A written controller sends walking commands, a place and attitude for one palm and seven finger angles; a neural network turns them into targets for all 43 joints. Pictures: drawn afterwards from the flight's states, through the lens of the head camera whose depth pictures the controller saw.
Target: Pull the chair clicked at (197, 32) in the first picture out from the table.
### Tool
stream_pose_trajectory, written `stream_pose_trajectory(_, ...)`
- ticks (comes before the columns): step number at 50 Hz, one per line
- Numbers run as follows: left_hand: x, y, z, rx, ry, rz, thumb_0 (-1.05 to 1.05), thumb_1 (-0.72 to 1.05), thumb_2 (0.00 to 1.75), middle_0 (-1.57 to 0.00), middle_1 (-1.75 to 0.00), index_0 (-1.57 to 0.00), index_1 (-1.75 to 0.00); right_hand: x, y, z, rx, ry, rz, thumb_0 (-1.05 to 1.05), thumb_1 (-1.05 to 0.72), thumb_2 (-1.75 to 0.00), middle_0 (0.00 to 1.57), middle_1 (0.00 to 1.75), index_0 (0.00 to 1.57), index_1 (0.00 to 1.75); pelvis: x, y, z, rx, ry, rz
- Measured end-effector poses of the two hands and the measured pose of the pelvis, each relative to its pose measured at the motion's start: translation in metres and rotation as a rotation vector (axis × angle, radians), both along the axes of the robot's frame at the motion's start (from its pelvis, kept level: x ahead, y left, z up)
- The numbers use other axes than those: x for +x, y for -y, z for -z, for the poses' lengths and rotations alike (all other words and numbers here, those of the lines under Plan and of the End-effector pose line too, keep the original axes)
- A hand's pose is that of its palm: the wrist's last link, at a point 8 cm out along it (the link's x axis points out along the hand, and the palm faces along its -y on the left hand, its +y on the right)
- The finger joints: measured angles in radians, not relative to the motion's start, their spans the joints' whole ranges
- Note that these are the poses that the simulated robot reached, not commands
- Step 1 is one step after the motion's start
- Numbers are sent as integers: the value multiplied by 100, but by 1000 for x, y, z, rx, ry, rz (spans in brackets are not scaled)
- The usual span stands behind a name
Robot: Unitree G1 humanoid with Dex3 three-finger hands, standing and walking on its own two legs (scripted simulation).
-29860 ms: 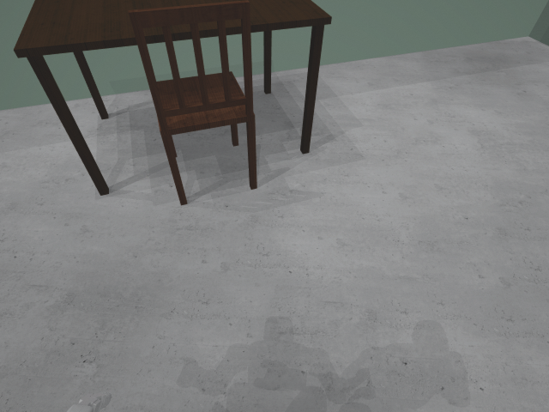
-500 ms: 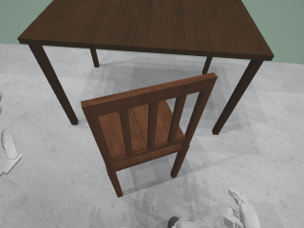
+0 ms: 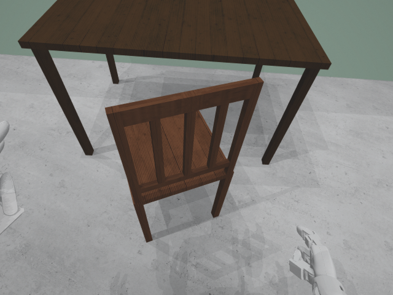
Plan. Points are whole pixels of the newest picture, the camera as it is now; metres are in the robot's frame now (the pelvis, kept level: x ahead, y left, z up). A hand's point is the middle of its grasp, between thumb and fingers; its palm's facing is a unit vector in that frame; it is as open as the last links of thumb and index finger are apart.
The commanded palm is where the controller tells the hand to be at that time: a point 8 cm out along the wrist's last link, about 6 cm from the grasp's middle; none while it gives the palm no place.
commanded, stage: stop stepping back and stand still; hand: left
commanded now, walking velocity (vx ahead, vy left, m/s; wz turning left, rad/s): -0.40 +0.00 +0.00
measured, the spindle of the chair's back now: (188, 146) +0.52 +0.03 -0.08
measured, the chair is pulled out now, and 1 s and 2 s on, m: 0.26 0.26 0.26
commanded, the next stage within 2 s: let the arm hang, fingers relaxed in 0.90 s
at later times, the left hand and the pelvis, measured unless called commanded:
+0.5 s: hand out of the picture +0.08 +0.26 +0.16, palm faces +0.42 -0.82 -0.38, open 7.4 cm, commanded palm +0.01 +0.30 +0.18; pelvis -0.14 +0.00 +0.00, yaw -2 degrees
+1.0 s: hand out of the picture +0.06 +0.25 +0.16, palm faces +0.42 -0.83 -0.38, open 7.4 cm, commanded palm none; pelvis -0.14 +0.00 +0.00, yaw -1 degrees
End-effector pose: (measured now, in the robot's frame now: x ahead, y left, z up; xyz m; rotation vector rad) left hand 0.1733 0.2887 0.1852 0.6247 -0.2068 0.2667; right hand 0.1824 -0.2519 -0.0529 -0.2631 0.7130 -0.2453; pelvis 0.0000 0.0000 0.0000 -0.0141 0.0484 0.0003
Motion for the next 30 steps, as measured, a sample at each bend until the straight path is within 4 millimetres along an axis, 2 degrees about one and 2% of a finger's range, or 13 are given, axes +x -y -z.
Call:
stream_pose_trajectory(6, -57, -18, 0, -49, 64, -79, 2, 88, 90, -22, -30, -21, -30, -57, -15, 5, 5, -28, -29, 1, -90, -90, 20, 30, 20, 30, -40, -2, -2, -1, 31, -9)
stream_pose_trajectory(12, -107, -6, -13, -67, 150, -104, 2, 89, 90, -21, -30, -21, -30, -109, -30, 17, 93, 12, -74, 2, -90, -90, 20, 30, 20, 30, -76, 4, 1, 2, 56, 20)
stream_pose_trajectory(17, -125, -2, -5, -130, 131, -100, 1, 89, 90, -21, -30, -21, -30, -151, -26, 25, 104, -24, -59, 2, -90, -90, 21, 30, 21, 30, -107, 5, -2, -6, 88, 9)
stream_pose_trajectory(20, -131, -5, 1, -168, 135, -90, 1, 88, 90, -21, -30, -21, -30, -176, -17, 21, 72, -37, -18, 2, -90, -90, 21, 30, 21, 30, -116, 2, -4, 2, 73, 22)
stream_pose_trajectory(24, -136, -12, 9, -155, 144, -60, 1, 89, 90, -21, -30, -21, -30, -201, -6, 16, 13, -2, 35, 2, -90, -90, 21, 30, 21, 30, -135, -4, 5, -11, 66, 34)
stream_pose_trajectory(27, -142, -10, 6, -128, 134, -36, 2, 89, 90, -21, -30, -21, -30, -222, -4, 8, 21, 15, 57, 2, -90, -90, 20, 30, 20, 30, -144, -1, 0, 4, 87, 42)
stream_pose_trajectory(30, -151, -3, -5, -111, 146, -14, 2, 89, 90, -21, -30, -21, -30, -237, -4, 5, 37, -1, 50, 2, -90, -90, 20, 30, 20, 30, -148, 2, -7, -9, 83, 24)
